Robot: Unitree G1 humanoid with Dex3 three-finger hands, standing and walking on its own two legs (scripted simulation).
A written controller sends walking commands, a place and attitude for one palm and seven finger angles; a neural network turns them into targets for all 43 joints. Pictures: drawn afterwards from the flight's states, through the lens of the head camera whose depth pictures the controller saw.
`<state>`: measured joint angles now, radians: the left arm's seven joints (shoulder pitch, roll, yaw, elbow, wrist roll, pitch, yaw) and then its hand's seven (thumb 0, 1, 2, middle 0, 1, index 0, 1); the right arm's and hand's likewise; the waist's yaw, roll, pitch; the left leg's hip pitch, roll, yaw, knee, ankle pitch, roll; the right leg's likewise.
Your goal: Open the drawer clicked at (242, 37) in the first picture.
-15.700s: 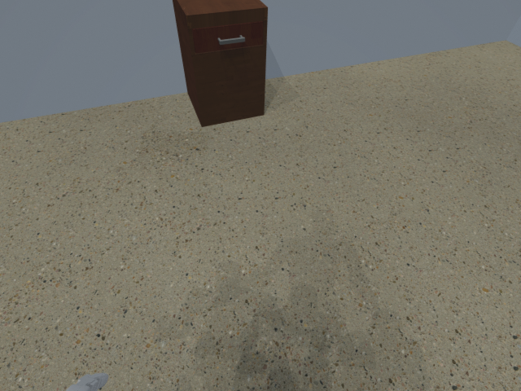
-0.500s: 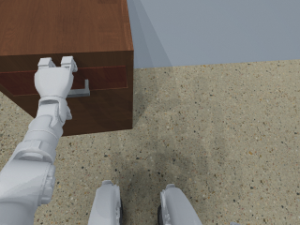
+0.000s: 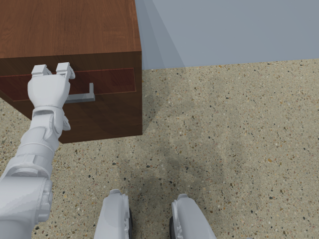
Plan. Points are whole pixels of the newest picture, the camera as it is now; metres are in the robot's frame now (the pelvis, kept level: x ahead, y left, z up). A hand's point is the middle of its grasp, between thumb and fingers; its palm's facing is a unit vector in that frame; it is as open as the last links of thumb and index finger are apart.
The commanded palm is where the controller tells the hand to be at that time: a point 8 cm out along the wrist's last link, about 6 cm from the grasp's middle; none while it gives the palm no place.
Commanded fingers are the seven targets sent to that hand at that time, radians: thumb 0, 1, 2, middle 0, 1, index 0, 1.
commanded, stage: move the hooked fingers above the handle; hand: left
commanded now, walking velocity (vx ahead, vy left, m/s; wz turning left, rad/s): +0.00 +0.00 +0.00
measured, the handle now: (70, 93) +0.52 +0.25 -0.09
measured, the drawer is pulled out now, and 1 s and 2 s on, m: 0.00 0.00 0.00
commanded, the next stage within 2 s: lower the fingers behind the handle in 1.66 s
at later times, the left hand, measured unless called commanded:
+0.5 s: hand (60, 102) +0.47 +0.25 -0.04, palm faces -0.04 -0.04 -1.00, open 13.8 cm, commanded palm +0.45 +0.23 +0.02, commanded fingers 0.00 -0.50 0.30 -0.30 -1.20 -0.30 -1.20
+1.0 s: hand (63, 105) +0.46 +0.24 -0.04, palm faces -0.12 -0.04 -0.99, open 13.8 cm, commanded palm +0.45 +0.22 +0.02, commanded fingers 0.00 -0.50 0.30 -0.30 -1.20 -0.30 -1.20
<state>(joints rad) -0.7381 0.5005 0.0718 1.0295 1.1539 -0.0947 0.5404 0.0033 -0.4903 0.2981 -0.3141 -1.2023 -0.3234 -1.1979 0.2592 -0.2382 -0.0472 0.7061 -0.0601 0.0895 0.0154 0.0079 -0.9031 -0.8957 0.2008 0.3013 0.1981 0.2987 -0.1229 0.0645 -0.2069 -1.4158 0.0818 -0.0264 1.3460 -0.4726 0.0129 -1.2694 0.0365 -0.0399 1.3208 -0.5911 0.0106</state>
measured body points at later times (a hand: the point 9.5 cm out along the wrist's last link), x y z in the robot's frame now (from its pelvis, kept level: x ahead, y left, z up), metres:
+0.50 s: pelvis +0.00 +0.00 +0.01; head +0.16 +0.02 +0.43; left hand +0.46 +0.25 +0.01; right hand +0.05 -0.27 -0.12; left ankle +0.06 +0.12 -0.60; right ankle +0.01 -0.13 -0.60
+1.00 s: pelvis +0.00 +0.00 +0.01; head +0.15 +0.01 +0.44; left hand +0.46 +0.24 +0.02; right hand +0.05 -0.27 -0.11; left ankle +0.06 +0.12 -0.60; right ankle +0.01 -0.13 -0.60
